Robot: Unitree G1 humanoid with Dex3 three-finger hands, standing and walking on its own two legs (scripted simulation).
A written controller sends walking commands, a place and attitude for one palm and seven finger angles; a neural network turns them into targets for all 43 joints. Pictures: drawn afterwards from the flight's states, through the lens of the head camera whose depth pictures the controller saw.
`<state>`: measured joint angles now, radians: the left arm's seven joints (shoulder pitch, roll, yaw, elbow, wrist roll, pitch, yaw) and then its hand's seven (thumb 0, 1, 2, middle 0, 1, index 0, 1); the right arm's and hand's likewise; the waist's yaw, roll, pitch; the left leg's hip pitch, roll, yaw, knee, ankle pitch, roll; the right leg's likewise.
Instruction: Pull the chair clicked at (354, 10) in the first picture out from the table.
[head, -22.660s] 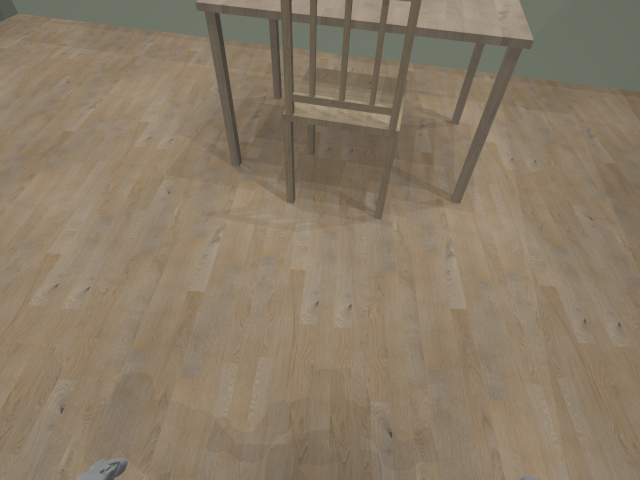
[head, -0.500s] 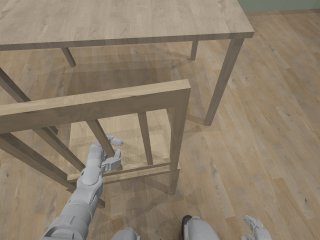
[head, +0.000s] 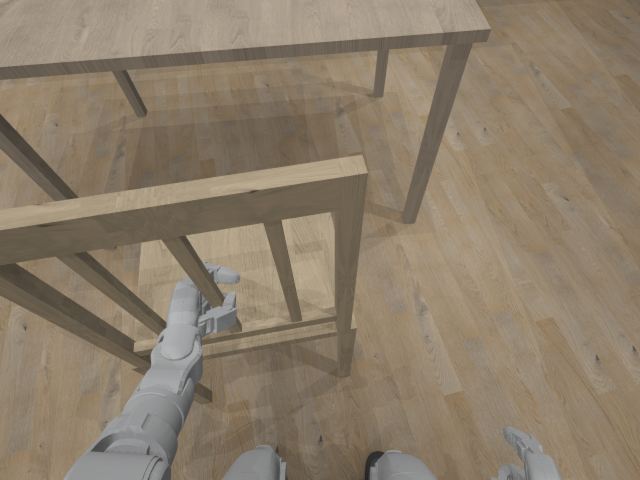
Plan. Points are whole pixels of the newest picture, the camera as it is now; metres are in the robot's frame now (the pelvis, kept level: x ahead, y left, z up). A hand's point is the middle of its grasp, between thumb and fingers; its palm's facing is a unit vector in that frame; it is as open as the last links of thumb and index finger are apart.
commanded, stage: step backward, pulling the chair out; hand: left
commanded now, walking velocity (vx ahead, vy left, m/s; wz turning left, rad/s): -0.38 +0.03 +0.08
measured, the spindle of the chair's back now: (211, 291) +0.36 +0.16 -0.05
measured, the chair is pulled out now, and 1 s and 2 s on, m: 0.35 0.58 0.60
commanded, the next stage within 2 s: stop walking, hand still on the chair in 0.66 s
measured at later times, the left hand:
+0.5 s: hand (228, 394) +0.22 +0.13 -0.07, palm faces +0.03 -0.98 -0.20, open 5.2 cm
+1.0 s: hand out of the picture +0.11 +0.13 -0.07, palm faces +0.00 -0.98 -0.18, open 5.2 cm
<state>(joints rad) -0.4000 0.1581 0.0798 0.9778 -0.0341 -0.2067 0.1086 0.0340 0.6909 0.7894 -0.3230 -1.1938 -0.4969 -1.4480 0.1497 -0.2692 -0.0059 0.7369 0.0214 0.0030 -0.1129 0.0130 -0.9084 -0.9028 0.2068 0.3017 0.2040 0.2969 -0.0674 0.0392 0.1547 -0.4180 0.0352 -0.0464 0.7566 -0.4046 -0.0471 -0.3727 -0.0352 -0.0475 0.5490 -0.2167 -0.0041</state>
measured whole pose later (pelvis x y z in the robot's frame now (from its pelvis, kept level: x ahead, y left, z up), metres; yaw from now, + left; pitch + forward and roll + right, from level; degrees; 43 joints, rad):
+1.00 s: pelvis -0.19 +0.00 +0.00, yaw +0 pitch -2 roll +0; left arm -0.24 0.14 -0.02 0.83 -0.04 -0.11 0.10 0.04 0.71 0.80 -0.27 -1.19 -0.50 -1.45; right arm 0.23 -0.22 0.03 0.70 0.03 0.02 -0.12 0.01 -0.91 -0.90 0.21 0.30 0.20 0.30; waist -0.05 0.03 0.13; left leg -0.28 0.07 0.03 0.53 -0.22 -0.03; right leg -0.29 -0.04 -0.04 0.52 -0.22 0.02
